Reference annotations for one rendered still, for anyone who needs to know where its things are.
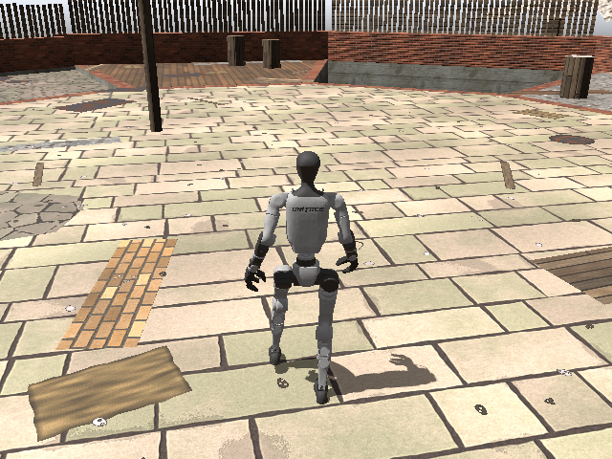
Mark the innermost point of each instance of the right robot upper arm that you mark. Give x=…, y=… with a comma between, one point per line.
x=337, y=203

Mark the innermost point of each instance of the left robot hand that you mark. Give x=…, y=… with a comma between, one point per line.
x=249, y=277

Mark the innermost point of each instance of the left robot upper arm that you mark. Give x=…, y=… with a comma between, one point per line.
x=276, y=202

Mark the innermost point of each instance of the right robot forearm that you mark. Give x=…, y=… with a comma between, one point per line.
x=350, y=249

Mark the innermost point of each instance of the right robot hand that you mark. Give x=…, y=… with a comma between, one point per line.
x=352, y=267

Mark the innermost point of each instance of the robot left foot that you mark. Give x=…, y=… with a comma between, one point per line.
x=274, y=357

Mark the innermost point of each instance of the robot right shin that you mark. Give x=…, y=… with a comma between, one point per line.
x=324, y=351

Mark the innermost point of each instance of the left robot forearm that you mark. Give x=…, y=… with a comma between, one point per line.
x=258, y=255

